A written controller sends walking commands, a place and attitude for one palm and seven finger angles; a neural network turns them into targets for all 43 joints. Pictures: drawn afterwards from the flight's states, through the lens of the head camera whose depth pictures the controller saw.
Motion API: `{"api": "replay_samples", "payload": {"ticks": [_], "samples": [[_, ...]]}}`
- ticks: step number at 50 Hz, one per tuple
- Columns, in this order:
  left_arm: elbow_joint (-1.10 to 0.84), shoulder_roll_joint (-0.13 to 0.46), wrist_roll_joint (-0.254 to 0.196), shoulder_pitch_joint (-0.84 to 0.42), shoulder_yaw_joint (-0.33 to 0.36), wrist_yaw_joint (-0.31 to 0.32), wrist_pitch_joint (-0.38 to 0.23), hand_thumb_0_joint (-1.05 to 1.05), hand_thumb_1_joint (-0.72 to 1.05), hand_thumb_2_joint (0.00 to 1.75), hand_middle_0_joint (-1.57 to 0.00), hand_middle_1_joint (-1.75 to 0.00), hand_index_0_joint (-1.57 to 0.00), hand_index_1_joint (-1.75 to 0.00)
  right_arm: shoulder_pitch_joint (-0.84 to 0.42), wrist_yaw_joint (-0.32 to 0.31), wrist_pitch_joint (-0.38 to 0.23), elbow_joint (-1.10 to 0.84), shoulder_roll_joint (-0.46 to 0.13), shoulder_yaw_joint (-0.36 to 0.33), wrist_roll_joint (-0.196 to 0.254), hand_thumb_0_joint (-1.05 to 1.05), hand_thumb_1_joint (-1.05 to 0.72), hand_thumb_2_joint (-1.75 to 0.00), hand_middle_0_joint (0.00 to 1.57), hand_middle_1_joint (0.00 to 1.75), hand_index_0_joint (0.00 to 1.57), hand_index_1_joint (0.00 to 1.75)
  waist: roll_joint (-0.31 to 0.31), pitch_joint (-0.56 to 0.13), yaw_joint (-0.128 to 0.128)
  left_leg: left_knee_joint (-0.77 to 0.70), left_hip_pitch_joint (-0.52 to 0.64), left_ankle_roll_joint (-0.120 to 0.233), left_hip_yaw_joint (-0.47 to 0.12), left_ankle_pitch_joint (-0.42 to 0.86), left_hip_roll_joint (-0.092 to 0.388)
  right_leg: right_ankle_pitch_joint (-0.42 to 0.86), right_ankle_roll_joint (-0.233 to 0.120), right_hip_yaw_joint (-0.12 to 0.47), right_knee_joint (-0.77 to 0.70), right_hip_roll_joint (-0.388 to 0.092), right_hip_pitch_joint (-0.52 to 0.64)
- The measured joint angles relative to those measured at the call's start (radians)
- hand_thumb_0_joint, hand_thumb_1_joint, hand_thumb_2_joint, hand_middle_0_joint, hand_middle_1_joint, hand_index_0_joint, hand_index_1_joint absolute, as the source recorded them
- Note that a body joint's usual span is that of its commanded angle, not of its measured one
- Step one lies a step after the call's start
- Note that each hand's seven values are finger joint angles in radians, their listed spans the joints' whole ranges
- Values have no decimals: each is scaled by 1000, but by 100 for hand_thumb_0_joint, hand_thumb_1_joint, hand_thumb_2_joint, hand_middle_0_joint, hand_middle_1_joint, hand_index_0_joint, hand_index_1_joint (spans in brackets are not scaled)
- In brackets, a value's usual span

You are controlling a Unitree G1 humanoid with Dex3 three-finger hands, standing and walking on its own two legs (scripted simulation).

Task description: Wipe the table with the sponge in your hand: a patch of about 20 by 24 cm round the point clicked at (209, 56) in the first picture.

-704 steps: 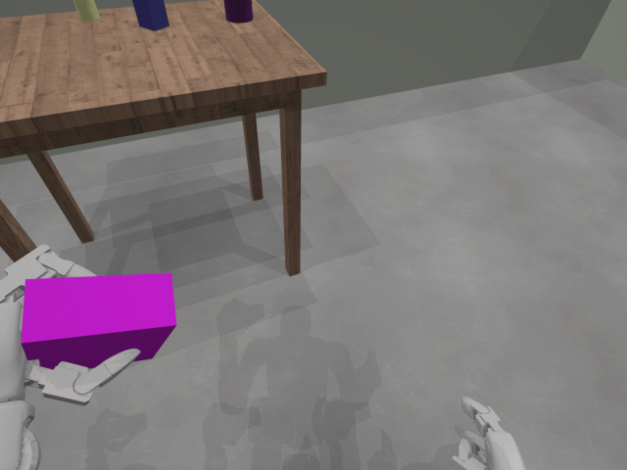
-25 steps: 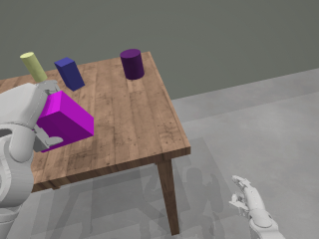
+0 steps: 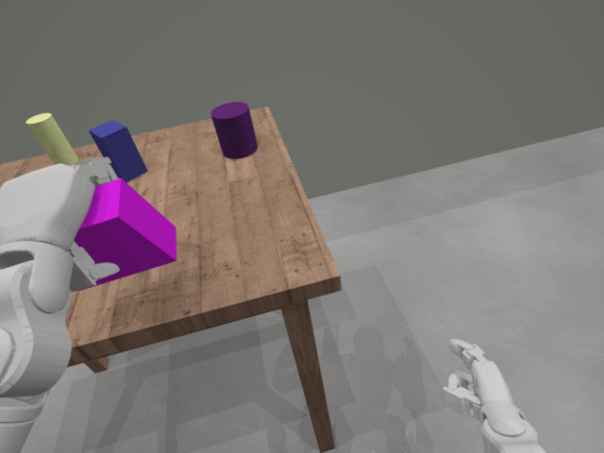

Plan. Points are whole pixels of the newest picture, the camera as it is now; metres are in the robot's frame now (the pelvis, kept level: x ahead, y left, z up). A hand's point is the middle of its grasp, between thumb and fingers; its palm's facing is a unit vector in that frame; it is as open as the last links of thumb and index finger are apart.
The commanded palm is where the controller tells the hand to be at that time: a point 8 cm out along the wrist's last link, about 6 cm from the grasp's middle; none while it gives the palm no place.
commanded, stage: turn the palm down, sponge in hand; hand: left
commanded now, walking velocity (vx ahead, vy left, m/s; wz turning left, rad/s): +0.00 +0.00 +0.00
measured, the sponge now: (108, 246) +0.26 +0.28 +0.20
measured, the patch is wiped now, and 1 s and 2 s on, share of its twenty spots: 0.00 0.00 0.00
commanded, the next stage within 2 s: move the sponge above the wiping area in 0.12 s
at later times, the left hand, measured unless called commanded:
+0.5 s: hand (88, 230) +0.26 +0.29 +0.23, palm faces +0.28 -0.05 -0.96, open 9.5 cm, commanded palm +0.20 +0.29 +0.30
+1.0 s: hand (86, 230) +0.27 +0.31 +0.21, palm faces +0.21 -0.04 -0.98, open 9.5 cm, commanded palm +0.22 +0.31 +0.29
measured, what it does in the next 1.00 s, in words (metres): stands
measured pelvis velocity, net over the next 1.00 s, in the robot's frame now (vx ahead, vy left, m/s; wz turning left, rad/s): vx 0.00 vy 0.02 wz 0.01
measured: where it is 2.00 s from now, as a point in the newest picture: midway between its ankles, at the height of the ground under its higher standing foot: outside the picture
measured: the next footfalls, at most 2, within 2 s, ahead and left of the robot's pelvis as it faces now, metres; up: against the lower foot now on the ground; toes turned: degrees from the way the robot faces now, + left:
none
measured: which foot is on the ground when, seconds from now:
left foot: down 0.00-1.00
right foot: down 0.00-1.00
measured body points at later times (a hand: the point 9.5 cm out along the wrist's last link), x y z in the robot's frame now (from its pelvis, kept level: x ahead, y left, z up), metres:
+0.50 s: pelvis +0.00 +0.01 +0.00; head -0.03 -0.05 +0.44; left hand +0.24 +0.29 +0.28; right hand +0.26 -0.18 -0.07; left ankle +0.05 +0.12 -0.74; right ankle +0.03 -0.09 -0.74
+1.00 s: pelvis +0.00 +0.02 +0.00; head -0.03 -0.04 +0.45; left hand +0.25 +0.31 +0.26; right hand +0.27 -0.17 -0.08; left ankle +0.05 +0.12 -0.74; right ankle +0.03 -0.09 -0.74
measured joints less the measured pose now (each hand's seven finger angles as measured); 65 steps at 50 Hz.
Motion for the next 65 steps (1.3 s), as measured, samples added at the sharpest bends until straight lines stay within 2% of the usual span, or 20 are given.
{"api": "replay_samples", "payload": {"ticks": [12,35,50,59,65], "samples": [[21,-7,11,-10,-19,-5,14,0,-44,101,-79,-136,-79,-136,1,-7,2,-6,5,4,0,1,-90,-89,20,30,20,30,-6,0,1,4,1,0,4,0,1,0,0,4,5,2,-1],[151,-38,82,-127,-103,-42,37,0,-44,102,-79,-136,-79,-136,11,-11,-8,18,20,19,1,1,-90,-89,20,30,20,30,-13,1,4,-10,-4,18,5,9,-18,6,17,6,-8,-18,-3],[183,-25,93,-124,-91,-55,50,0,-44,102,-79,-136,-79,-136,11,-7,4,17,16,19,3,1,-90,-89,20,30,20,30,-15,-7,3,-12,-6,21,3,6,-21,4,20,5,-15,-21,-2],[281,-19,124,-183,-126,-83,27,0,-44,102,-79,-136,-79,-136,9,-22,-6,29,10,19,3,1,-90,-89,20,30,20,30,-20,-2,2,-8,-16,19,-11,7,-21,5,17,-9,-19,-21,-4],[333,-6,127,-209,-114,-104,-11,0,-44,102,-79,-136,-79,-136,17,-24,-13,28,13,17,1,1,-90,-89,21,30,20,30,-23,-3,-10,-7,-20,17,-14,5,-19,4,15,-12,-21,-18,-7]]}}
